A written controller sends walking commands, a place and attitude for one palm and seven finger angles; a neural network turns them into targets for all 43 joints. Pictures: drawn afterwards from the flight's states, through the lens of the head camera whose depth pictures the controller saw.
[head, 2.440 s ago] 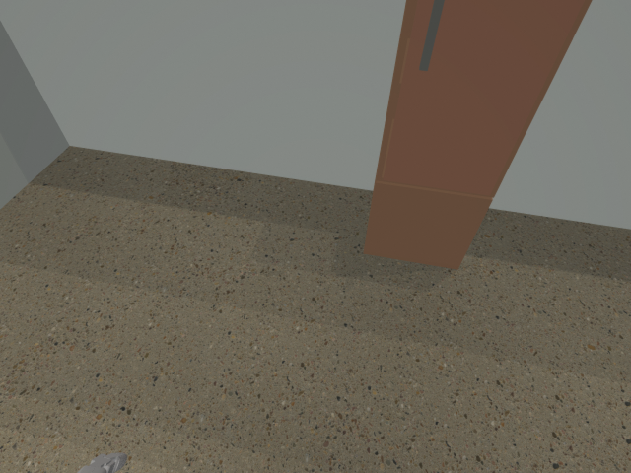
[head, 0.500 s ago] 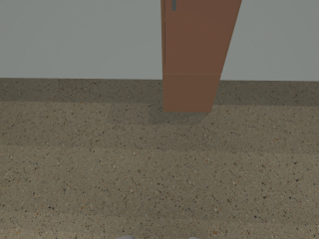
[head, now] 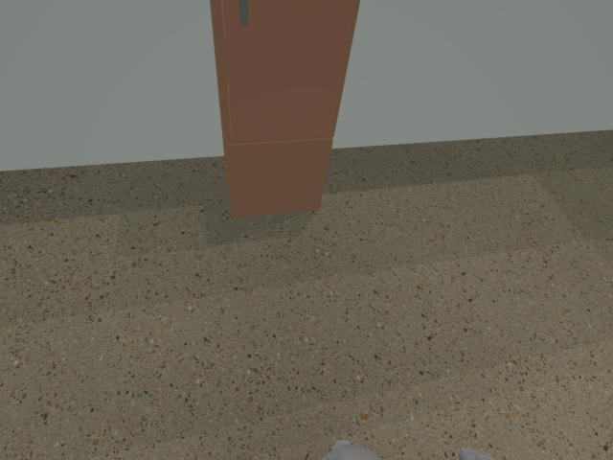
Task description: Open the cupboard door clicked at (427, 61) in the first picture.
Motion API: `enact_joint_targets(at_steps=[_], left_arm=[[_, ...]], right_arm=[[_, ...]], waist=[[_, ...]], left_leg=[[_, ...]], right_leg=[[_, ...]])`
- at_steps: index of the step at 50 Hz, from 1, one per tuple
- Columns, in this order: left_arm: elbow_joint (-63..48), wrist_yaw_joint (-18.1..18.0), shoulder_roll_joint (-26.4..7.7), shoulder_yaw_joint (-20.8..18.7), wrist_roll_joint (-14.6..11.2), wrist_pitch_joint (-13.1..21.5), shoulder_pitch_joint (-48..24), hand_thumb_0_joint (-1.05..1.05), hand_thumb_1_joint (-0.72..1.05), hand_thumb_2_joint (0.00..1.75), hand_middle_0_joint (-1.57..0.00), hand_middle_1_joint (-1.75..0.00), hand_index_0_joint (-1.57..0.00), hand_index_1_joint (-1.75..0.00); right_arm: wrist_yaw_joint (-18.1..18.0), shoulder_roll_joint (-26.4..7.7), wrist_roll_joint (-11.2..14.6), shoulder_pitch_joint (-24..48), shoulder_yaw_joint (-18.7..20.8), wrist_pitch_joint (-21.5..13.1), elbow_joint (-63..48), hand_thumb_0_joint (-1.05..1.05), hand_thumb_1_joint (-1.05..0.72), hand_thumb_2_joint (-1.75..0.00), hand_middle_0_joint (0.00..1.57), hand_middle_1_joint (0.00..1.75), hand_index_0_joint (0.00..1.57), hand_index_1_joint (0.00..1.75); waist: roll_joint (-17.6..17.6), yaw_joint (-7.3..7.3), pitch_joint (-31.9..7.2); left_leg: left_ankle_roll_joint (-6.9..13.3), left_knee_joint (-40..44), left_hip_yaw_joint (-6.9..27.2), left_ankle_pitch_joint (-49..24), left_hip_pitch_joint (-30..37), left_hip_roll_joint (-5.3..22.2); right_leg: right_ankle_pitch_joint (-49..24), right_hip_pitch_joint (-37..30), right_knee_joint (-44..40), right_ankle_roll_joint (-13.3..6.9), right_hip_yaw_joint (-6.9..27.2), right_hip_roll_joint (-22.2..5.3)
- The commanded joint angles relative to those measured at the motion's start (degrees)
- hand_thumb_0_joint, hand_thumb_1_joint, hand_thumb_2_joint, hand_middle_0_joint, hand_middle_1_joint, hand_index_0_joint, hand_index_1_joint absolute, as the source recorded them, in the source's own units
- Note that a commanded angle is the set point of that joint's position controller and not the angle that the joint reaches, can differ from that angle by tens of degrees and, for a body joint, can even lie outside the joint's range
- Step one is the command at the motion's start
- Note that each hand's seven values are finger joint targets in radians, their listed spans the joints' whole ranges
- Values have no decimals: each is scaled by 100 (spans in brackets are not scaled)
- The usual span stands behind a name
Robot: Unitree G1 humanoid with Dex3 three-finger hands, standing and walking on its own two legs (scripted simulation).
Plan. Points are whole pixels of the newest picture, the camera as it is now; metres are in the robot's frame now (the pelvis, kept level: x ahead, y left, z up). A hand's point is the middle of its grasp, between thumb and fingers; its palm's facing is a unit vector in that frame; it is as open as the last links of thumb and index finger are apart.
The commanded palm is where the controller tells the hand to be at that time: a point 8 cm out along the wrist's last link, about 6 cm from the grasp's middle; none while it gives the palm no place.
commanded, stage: walk to a spot facing it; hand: left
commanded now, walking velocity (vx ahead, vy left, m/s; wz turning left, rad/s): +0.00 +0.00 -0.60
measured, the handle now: out of the picture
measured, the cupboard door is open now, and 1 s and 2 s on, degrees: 0 0 0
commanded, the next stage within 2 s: turn to face it in 1.16 s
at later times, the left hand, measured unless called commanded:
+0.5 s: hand (271, 378) +0.26 +0.07 -0.16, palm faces -0.41 -0.89 -0.19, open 7.4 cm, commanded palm none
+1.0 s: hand (262, 329) +0.35 +0.09 -0.18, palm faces -0.47 -0.87 -0.15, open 7.4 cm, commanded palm none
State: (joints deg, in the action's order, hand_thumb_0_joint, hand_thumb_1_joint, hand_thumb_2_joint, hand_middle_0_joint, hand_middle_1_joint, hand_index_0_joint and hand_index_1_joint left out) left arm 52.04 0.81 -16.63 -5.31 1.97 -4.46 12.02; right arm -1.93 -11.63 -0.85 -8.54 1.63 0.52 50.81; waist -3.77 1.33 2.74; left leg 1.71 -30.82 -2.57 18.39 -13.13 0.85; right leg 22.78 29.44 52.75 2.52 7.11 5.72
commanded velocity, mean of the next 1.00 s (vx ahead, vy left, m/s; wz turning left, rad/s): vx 0.30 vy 0.00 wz -0.48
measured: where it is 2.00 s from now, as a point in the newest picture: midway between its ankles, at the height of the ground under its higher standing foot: (355, 410)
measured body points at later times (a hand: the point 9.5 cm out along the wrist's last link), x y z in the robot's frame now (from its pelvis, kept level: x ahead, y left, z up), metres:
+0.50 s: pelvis +0.05 -0.05 -0.02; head +0.08 -0.06 +0.43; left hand +0.28 +0.11 -0.14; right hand -0.14 -0.25 -0.15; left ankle -0.01 +0.10 -0.70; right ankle +0.03 -0.17 -0.74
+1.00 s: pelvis +0.25 -0.07 +0.00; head +0.27 -0.04 +0.45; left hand +0.38 +0.14 -0.17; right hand +0.17 -0.30 -0.12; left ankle +0.31 -0.02 -0.74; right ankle +0.13 -0.17 -0.63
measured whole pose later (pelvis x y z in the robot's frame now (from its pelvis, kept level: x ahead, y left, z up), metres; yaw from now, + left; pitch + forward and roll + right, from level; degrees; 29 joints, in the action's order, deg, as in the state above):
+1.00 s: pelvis +0.25 -0.07 +0.00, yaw -33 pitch -2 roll -2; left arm 59.9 1.6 -12.6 -5.1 2.1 -1.1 17.8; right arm -1.4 -8.4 -1.4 -14.3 2.3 -4.3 55.5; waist -2.1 1.2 1.8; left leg 2.6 -29.9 -14.0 14.8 -13.5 5.8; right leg 15.7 27.7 71.2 -0.3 -1.2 -2.3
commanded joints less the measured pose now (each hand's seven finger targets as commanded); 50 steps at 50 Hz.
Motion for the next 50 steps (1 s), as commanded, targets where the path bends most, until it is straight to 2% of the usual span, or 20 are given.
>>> enact_joint_targets(at_steps=[1, 8, 18, 20, 21, 22, 23, 24, 26, 28, 29, 37, 39, 40, 41, 42, 43, 45, 47, 50], left_arm=[[-434, 113, -332, -119, -19, 116, 25, 0, 90, 90, -20, -30, -20, -30], [-681, 266, -166, -14, 3, 145, -896, 0, 90, 90, -20, -30, -20, -30], [-720, 308, 126, 71, -5, 296, -1364, 0, 90, 90, -20, -30, -20, -30], [-569, 278, 95, 34, -14, 377, -842, 0, 90, 90, -20, -30, -20, -30], [-298, 240, -102, -7, -2, 455, -112, 0, 90, 90, -20, -30, -20, -30], [-19, 161, -745, -132, 20, 549, 775, 0, 90, 90, -20, -30, -20, -30], [171, 38, -1417, -288, -96, 581, 1524, 0, 90, 90, -20, -30, -20, -30], [214, -56, -1480, -306, -188, 531, 1538, 0, 90, 90, -20, -30, -20, -30], [27, -65, -987, -131, -142, 564, 619, 0, 90, 90, -20, -30, -20, -30], [-74, -90, -583, -13, -72, 623, -47, 0, 90, 90, -20, -30, -20, -30], [-56, -83, -518, 10, -58, 665, -82, 0, 90, 90, -20, -30, -20, -30], [303, -67, -592, -8, -46, 762, 298, 0, 90, 90, -20, -30, -20, -30], [322, -80, -557, -41, -58, 737, 178, 0, 90, 90, -20, -30, -20, -30], [302, -67, -387, -19, -72, 716, 192, 0, 90, 90, -20, -30, -20, -30], [243, -20, 24, 27, -126, 675, 393, 0, 90, 90, -20, -30, -20, -30], [111, 2, 203, 88, -124, 680, 551, 0, 90, 90, -20, -30, -20, -30], [121, -29, 18, 58, -74, 639, 283, 0, 90, 90, -20, -30, -20, -30], [220, 94, 79, -1, -26, 616, 73, 0, 90, 90, -20, -30, -20, -30], [396, 119, 291, -16, -8, 485, 492, 0, 90, 90, -20, -30, -20, -30], [436, 106, 390, -66, 0, 358, 723, 0, 90, 90, -20, -30, -20, -30]], right_arm=[[-70, -983, -47, 123, 244, -182, -455, 0, -90, -90, 20, 30, 20, 30], [-13, -1035, -53, -1219, 305, -296, 28, 0, -90, -90, 20, 30, 20, 30], [84, -1125, -139, -1587, 352, -333, 454, 0, -90, -90, 20, 30, 20, 30], [98, -1181, -127, -1460, 348, -333, 466, 0, -90, -90, 20, 30, 20, 30], [126, -1163, -90, -1438, 330, -332, 446, 0, -90, -90, 20, 30, 20, 30], [213, -905, 5, -1494, 246, -334, 314, 0, -90, -90, 20, 30, 20, 30], [228, -584, 9, -1053, 128, -334, -97, 0, -90, -90, 20, 30, 20, 30], [178, -772, -6, -466, 190, -320, -220, 0, -90, -90, 20, 30, 20, 30], [204, -728, -49, -297, 242, -272, -120, 0, -90, -90, 20, 30, 20, 30], [237, -607, -112, -862, 263, -190, 163, 0, -90, -90, 20, 30, 20, 30], [247, -527, -121, -1039, 260, -151, 260, 0, -90, -90, 20, 30, 20, 30], [364, -388, -49, -486, 255, -315, -5, 0, -90, -90, 20, 30, 20, 30], [318, -501, -53, -980, 297, -391, 162, 0, -90, -90, 20, 30, 20, 30], [250, -757, -67, -1612, 358, -432, 377, 0, -90, -90, 20, 30, 20, 30], [169, -1374, -169, -2383, 493, -481, 569, 0, -90, -90, 20, 30, 20, 30], [147, -1668, -169, -2664, 477, -454, 632, 0, -90, -90, 20, 30, 20, 30], [76, -1418, -121, -2238, 412, -412, 594, 0, -90, -90, 20, 30, 20, 30], [72, -831, -99, -1340, 264, -467, 388, 0, -90, -90, 20, 30, 20, 30], [46, -512, -64, -1068, 196, -546, 406, 0, -90, -90, 20, 30, 20, 30], [10, -352, -25, -1078, 219, -586, 469, 0, -90, -90, 20, 30, 20, 30]], waist=[[1152, 36, -98], [1108, -483, 207], [1276, -557, 153], [1204, -220, -89], [763, 137, -489], [-371, 511, -1122], [-1439, 763, -1399], [-683, 809, -1152], [-449, 388, -43], [-348, -160, 121], [-404, -271, 185], [-478, -187, 238], [-218, -475, 71], [338, -737, -176], [1876, -971, -696], [2838, -887, -859], [2438, -828, -601], [1122, -432, 356], [1073, -136, 324], [947, -18, 67]], left_leg=[[572, 1283, 644, -2076, 321, 1513], [675, 1873, 660, -276, 1209, 1946], [403, 1567, -447, -586, 957, 2155], [211, 794, -844, -1386, 910, 2067], [-14, -490, -1284, -2161, 561, 1771], [-304, -2141, -1630, -1317, -1094, 1485], [-584, -3757, -1144, 1624, -2910, 678], [-465, -4180, -294, 1539, -3221, 842], [-464, -4105, -9, 701, -3078, 1084], [-564, -3415, -104, 189, -2259, 1088], [-615, -3156, -224, 28, -2078, 1017], [-498, -997, -431, -556, -1012, 611], [-478, -281, -491, -722, 15, 487], [-445, 60, -361, -560, 1004, 530], [-118, 850, 1230, 341, 1891, 1738], [208, 1839, 2880, 1094, 2070, 2781], [255, 2141, 3116, 1887, 1386, 2956], [84, 2243, 1833, 1549, 273, 2484], [-278, 2109, 503, 183, -36, 2017], [-45, 1934, -301, -1111, 225, 1932]], right_leg=[[-94, 598, 1860, 204, -404, -510], [-311, 1043, 640, 190, -784, -954], [-14, -258, -1272, -125, -1436, -894], [-251, -1086, -2005, -302, -1603, -689], [-612, -2281, -2598, -463, -1786, -467], [-187, -4258, -2978, -887, -462, -1530], [-875, -5054, -3435, -1546, 2219, -3034], [-842, -4421, -3640, -1753, 2325, -3174], [561, -2765, -4124, -1481, 1674, -2696], [-88, -1839, -4123, -1222, 547, -2176], [-395, -1584, -4146, -1158, 238, -1968], [-432, -1388, -3922, -1105, 245, -1800], [-483, -1189, -3327, -955, 143, -1643], [-797, -846, -2313, -806, -52, -1290], [-44, -136, -424, -514, -678, -558], [1194, 661, 1203, -374, -902, -182], [805, 828, 2071, -435, -458, -585], [-346, 919, 2311, -387, -507, -1046], [-902, 492, 2131, -266, -586, -1088], [-1211, 599, 2025, -120, -677, -1152]])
